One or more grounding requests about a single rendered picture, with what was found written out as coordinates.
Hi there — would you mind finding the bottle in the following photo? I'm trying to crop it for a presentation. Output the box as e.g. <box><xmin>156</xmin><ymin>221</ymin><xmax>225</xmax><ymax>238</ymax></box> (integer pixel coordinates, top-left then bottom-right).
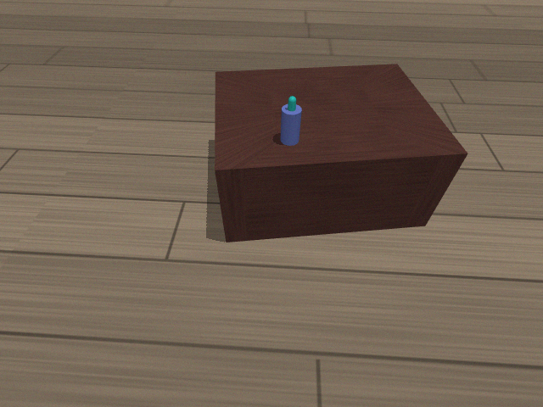
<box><xmin>280</xmin><ymin>96</ymin><xmax>302</xmax><ymax>146</ymax></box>

